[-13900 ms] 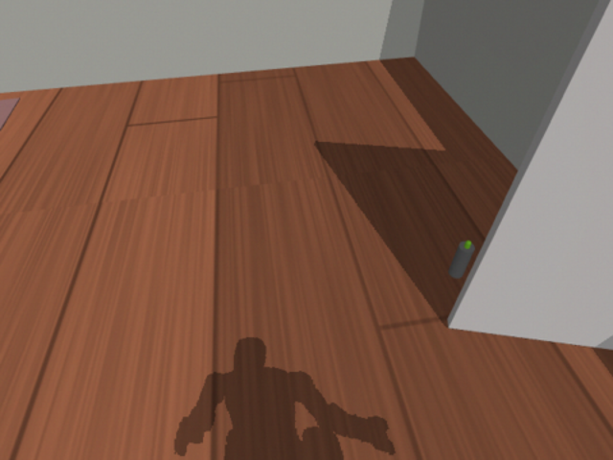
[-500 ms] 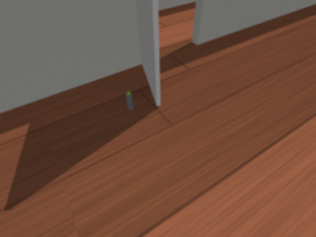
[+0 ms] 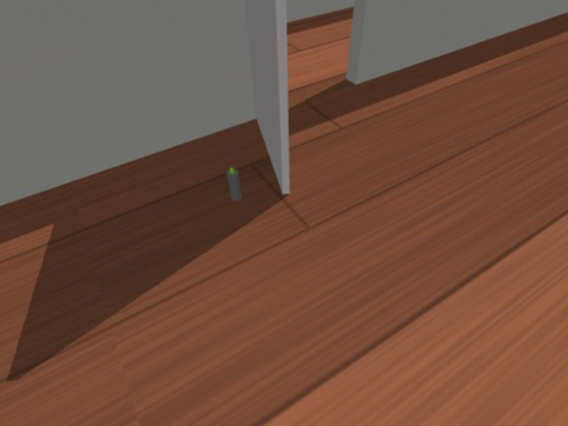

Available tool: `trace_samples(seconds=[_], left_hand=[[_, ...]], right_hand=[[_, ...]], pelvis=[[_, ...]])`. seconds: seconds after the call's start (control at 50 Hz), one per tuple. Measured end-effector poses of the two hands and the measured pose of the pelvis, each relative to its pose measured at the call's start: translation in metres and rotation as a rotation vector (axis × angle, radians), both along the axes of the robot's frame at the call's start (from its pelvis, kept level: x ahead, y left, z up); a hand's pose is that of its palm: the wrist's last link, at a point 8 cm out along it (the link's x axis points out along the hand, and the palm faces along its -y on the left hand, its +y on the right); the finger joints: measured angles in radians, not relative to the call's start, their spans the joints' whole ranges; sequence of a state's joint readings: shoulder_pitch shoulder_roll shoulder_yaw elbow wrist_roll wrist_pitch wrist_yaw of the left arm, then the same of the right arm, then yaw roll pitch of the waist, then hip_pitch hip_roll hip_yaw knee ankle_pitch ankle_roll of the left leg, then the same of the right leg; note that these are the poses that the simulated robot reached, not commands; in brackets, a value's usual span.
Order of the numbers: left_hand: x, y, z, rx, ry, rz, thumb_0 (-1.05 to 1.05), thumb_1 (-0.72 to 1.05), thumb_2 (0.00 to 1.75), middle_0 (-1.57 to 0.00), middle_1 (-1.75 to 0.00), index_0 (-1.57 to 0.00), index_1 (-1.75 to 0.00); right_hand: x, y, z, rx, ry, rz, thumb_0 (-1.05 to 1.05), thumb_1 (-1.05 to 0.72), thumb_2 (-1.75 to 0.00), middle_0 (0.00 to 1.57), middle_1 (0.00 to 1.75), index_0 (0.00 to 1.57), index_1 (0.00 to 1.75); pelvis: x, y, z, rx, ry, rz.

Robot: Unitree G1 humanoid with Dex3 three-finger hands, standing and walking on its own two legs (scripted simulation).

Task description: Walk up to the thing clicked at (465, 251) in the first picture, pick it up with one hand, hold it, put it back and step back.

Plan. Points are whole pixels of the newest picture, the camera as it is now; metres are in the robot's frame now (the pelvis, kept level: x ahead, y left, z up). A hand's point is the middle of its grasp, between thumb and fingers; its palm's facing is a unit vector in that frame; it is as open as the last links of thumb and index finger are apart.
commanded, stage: stand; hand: left
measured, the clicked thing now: (234, 183) +1.41 +0.29 -0.68
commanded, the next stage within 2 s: walk up in 1.54 s
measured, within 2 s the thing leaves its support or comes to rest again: neither
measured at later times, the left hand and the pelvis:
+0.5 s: hand out of the picture +0.07 +0.25 -0.16, palm faces -0.02 -0.94 -0.34, open 7.4 cm; pelvis +0.00 +0.00 +0.00, yaw +0 degrees
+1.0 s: hand out of the picture +0.07 +0.26 -0.16, palm faces -0.03 -0.94 -0.34, open 7.4 cm; pelvis +0.00 +0.00 +0.00, yaw +0 degrees
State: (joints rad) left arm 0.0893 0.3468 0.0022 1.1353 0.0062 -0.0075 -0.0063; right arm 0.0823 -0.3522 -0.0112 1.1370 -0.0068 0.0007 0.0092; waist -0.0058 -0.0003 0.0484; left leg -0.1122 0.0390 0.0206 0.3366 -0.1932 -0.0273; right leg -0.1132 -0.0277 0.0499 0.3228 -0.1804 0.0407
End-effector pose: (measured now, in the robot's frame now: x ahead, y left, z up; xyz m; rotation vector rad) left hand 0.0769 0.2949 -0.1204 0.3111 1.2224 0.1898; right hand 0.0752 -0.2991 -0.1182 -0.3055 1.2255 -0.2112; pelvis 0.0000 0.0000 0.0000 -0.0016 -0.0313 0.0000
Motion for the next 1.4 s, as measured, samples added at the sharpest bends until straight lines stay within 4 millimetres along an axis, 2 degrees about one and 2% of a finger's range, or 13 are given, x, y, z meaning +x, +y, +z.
trace_samples(seconds=[0.36, 1.4], left_hand=[[-0.015, 0.002, -0.001, 0.006, 0.032, 0.011, 0.01, 0.9, 0.9, -0.2, -0.3, -0.2, -0.3], [-0.016, 0.008, -0.002, 0.004, 0.031, 0.006, 0.01, 0.9, 0.9, -0.2, -0.3, -0.2, -0.3]], right_hand=[[-0.009, 0.001, -0.003, 0.008, 0.024, -0.003, 0.01, -0.9, -0.9, 0.21, 0.3, 0.2, 0.3], [-0.007, 0.006, -0.001, 0.002, 0.018, 0.007, 0.01, -0.9, -0.9, 0.21, 0.3, 0.2, 0.3]], pelvis=[[-0.001, 0.0, 0.0, 0.0, -0.001, 0.003], [0.0, 0.005, 0.0, 0.0, -0.001, 0.007]])
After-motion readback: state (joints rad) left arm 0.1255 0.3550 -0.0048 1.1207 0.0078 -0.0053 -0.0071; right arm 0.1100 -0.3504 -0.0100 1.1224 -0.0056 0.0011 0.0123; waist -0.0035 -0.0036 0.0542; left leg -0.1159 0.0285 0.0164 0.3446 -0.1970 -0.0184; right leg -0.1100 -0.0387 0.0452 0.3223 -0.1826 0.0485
